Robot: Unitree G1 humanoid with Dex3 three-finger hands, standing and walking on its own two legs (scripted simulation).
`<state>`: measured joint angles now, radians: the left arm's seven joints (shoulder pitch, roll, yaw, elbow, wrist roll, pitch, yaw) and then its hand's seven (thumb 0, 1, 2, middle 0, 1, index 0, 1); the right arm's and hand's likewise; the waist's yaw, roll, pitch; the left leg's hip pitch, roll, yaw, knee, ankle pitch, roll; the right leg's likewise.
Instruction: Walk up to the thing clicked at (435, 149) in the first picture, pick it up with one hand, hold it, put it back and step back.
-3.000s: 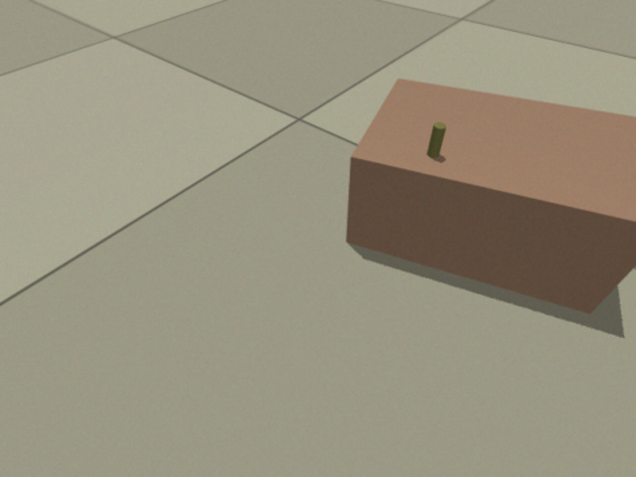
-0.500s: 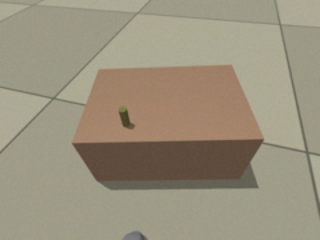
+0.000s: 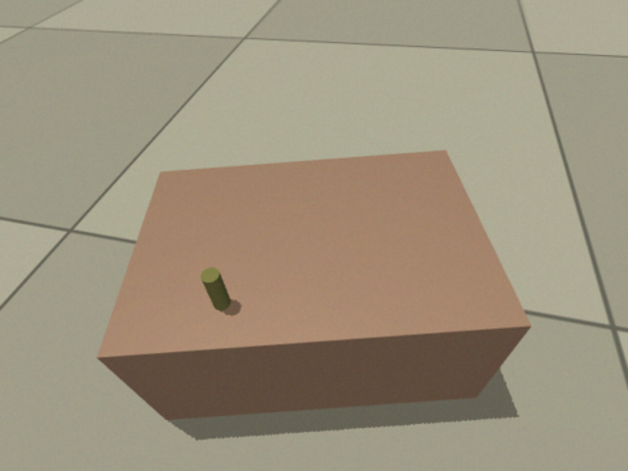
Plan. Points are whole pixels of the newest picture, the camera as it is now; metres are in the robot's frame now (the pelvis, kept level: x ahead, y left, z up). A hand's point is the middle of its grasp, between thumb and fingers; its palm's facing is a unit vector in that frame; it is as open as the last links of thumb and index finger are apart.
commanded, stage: walk up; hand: left
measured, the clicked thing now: (216, 289) +0.55 +0.25 -0.24
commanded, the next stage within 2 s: stand in 1.46 s
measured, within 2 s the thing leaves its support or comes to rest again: neither
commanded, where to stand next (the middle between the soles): +0.12 +0.03 m, yaw +1 degrees
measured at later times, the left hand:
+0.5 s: hand out of the picture +0.13 +0.30 -0.16, palm faces -0.01 -0.92 -0.38, open 7.4 cm
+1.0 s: hand out of the picture +0.13 +0.30 -0.13, palm faces -0.01 -0.92 -0.38, open 7.4 cm
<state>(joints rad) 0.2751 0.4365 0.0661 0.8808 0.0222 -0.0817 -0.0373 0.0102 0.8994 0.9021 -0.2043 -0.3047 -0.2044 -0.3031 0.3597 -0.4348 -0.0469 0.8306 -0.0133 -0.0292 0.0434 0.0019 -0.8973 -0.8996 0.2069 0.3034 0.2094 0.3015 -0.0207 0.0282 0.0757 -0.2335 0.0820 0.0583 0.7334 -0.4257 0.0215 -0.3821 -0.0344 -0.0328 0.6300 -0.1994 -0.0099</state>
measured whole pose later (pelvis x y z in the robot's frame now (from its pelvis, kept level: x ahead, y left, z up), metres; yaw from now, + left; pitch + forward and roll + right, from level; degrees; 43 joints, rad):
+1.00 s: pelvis +0.06 +0.03 +0.02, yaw +1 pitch -3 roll -1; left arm 0.10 0.37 0.00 1.14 0.02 -0.03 0.00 0.01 0.90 0.90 -0.20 -0.30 -0.20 -0.30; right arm 0.03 -0.36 -0.02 1.12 -0.01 0.03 0.03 0.00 -0.90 -0.90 0.20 0.30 0.21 0.30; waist 0.01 0.02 0.08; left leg -0.24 0.04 0.04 0.46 -0.17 -0.01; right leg -0.17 -0.04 0.01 0.43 -0.21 0.05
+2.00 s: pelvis +0.09 +0.02 +0.03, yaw +1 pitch -2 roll +0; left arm 0.09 0.35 0.01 1.14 0.01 -0.01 -0.01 0.01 0.90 0.90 -0.20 -0.30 -0.20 -0.30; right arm 0.06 -0.35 -0.02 1.15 -0.01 0.00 0.01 0.00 -0.90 -0.90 0.20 0.30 0.21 0.30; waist -0.01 0.00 0.06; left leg -0.15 0.05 0.03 0.34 -0.16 -0.03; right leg -0.09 -0.03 0.00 0.33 -0.20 0.03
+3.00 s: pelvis +0.10 +0.02 +0.03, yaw +1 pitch -2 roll +0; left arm 0.11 0.36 0.00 1.12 0.02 0.00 -0.01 0.01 0.90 0.90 -0.20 -0.30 -0.20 -0.30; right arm 0.09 -0.35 -0.01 1.14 -0.01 0.00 0.01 0.00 -0.90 -0.90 0.20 0.30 0.21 0.30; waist 0.00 -0.01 0.06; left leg -0.13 0.05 0.03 0.33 -0.16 -0.03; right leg -0.08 -0.03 0.00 0.32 -0.20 0.03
